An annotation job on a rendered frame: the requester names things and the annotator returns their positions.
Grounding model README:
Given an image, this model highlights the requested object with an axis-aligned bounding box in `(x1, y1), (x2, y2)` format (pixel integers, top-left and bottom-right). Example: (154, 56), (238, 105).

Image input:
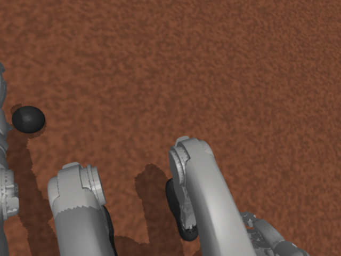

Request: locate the left robot foot
(103, 205), (118, 256)

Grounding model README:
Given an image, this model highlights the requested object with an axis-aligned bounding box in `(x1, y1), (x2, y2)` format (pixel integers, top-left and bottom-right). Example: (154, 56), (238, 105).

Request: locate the left robot hand
(0, 62), (13, 131)

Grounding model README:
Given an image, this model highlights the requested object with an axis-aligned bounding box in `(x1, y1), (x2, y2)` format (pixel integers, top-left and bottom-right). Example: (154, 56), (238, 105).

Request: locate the right robot foot
(165, 178), (198, 242)

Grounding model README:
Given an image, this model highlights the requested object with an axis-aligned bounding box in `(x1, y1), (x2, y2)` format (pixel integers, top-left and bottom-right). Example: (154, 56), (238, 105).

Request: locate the ball
(12, 106), (45, 133)

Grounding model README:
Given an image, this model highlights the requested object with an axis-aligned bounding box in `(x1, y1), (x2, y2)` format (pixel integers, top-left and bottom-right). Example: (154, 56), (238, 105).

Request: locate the left robot arm
(0, 108), (19, 256)

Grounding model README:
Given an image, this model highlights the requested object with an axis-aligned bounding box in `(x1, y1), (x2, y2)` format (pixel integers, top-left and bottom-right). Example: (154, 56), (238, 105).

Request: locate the right robot arm
(273, 241), (310, 256)

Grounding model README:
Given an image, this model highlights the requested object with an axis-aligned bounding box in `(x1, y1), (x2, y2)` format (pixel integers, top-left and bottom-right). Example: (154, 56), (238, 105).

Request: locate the right robot hand
(239, 211), (285, 256)

